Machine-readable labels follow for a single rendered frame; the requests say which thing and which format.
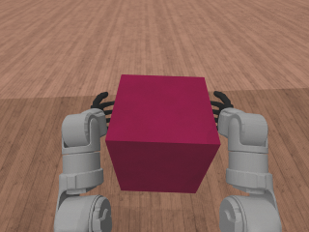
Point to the right robot forearm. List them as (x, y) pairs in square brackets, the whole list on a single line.
[(247, 170)]

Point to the robot left hand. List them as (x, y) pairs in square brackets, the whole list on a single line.
[(101, 106)]

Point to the left robot forearm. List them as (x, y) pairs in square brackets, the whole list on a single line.
[(81, 135)]

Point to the robot right hand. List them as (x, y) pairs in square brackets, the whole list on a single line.
[(226, 104)]

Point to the robot left upper arm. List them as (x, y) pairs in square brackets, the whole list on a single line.
[(87, 213)]

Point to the robot right upper arm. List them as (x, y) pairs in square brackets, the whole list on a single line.
[(241, 213)]

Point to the carton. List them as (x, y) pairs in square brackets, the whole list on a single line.
[(162, 136)]

